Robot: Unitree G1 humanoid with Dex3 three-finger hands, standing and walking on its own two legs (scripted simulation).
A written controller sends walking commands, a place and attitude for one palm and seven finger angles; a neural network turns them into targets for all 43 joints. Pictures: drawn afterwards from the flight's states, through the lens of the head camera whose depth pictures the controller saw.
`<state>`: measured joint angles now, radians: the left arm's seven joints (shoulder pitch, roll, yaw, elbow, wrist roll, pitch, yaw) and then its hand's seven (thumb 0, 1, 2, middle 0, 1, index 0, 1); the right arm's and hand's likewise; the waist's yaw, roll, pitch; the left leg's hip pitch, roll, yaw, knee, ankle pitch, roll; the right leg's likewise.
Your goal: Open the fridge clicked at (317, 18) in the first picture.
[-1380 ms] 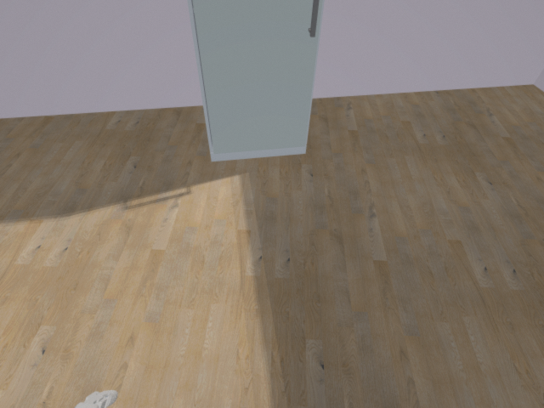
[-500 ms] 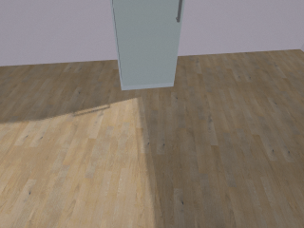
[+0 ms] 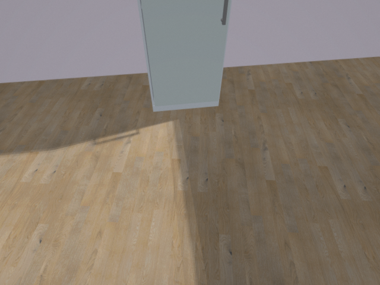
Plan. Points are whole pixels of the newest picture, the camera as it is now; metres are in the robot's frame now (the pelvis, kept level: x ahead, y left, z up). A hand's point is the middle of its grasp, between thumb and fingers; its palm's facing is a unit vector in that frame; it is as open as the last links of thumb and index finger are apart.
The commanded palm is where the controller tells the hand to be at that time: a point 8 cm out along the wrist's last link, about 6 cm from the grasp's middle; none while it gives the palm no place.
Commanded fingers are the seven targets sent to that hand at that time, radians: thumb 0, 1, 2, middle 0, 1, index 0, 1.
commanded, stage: look at it before walking up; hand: right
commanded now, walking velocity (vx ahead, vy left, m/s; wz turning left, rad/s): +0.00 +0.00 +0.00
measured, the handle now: out of the picture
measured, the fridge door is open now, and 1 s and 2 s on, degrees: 0 0 0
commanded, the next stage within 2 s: walk to a spot facing it in 0.06 s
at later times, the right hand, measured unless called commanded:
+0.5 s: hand out of the picture +0.03 -0.23 -0.20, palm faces +0.06 +0.98 -0.16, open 7.4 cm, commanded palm none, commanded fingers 0.00 -0.90 -0.90 0.20 0.30 0.20 0.30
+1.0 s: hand (263, 207) +0.39 -0.20 -0.18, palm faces +0.12 +0.98 -0.17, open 7.4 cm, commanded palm none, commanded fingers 0.00 -0.90 -0.90 0.20 0.30 0.20 0.30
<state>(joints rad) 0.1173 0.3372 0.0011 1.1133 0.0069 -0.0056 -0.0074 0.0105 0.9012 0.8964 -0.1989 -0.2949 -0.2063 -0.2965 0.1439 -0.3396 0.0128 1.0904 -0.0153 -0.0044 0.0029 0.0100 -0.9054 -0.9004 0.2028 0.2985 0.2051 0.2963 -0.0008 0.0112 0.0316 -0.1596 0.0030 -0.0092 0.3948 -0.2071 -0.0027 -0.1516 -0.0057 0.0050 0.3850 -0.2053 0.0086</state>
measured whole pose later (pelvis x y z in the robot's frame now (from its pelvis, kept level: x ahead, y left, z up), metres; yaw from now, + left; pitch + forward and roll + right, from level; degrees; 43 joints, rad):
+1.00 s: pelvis +0.28 -0.02 -0.03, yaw -8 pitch -2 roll +1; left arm 0.46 0.12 0.04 1.19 0.00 -0.04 0.01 0.01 0.90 0.90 -0.20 -0.29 -0.20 -0.30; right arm 0.10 -0.16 -0.04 0.99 -0.02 -0.08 0.01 0.01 -0.91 -0.90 0.20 0.30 0.20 0.30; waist 0.05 -0.02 0.08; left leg -0.38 0.03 0.19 0.66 -0.25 0.06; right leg -0.25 -0.04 0.01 1.22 -0.42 -0.04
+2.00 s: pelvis +0.69 -0.10 -0.03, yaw -4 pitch -2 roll -1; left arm 0.47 0.11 0.04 1.19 0.01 -0.03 0.01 0.01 0.90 0.90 -0.20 -0.29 -0.20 -0.30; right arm 0.13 -0.17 -0.05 1.01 -0.02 -0.06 0.01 0.01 -0.91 -0.90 0.20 0.30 0.20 0.30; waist 0.04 -0.02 0.09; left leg -0.41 0.04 0.14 0.65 -0.16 0.08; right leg -0.11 -0.10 -0.18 0.93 -0.54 0.03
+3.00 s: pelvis +0.78 -0.09 +0.00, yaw +10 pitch -1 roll +0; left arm 0.37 0.20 0.06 1.14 0.03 0.03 -0.01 0.01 0.91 0.90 -0.19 -0.29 -0.20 -0.30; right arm 0.27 -0.14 -0.04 1.06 -0.02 -0.05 -0.01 0.00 -0.94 -0.90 0.20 0.30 0.20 0.30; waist 0.02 -0.05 0.01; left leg -0.09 0.02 0.12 0.43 -0.32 0.03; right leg -0.43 -0.10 -0.09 0.99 -0.38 0.03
